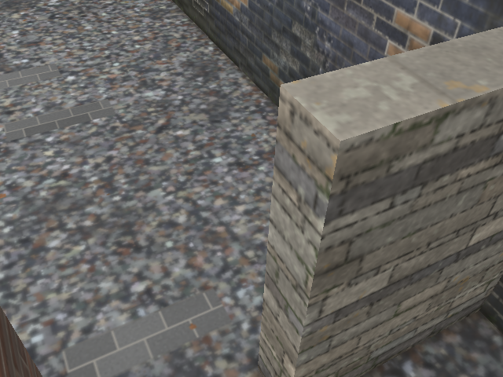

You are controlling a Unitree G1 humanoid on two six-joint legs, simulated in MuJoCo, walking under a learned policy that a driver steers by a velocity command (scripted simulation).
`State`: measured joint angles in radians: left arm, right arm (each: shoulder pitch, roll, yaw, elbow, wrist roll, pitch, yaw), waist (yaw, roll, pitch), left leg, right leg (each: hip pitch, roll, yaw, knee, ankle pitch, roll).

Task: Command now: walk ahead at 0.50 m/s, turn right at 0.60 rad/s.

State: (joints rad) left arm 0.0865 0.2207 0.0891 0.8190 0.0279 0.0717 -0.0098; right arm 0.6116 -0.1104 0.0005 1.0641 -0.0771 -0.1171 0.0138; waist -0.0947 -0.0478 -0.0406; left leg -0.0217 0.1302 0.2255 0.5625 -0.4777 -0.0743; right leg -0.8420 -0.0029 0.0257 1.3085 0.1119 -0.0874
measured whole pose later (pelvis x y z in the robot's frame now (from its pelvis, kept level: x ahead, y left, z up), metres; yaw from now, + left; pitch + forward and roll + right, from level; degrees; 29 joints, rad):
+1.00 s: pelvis +0.48 -0.26 -0.38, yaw +13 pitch +0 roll -5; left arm 0.47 0.25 0.08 0.98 0.05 -0.04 -0.02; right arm 0.06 -0.16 -0.04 0.84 -0.01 -0.03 0.04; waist -0.02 0.08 0.02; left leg -0.39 0.00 0.12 0.58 0.05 0.15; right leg -0.39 0.01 -0.37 1.77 -0.81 -0.02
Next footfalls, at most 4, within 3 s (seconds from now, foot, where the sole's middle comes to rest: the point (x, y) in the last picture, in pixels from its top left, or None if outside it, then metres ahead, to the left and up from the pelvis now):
0.30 right None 0.33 -0.28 -0.96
0.98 left None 0.57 -0.21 -1.16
1.56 right None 0.48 -0.43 -1.37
2.10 right None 0.42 -0.57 -1.37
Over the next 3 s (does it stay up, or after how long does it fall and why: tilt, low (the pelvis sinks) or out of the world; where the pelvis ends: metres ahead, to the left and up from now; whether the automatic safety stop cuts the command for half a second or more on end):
stays up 0.40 -0.63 -0.55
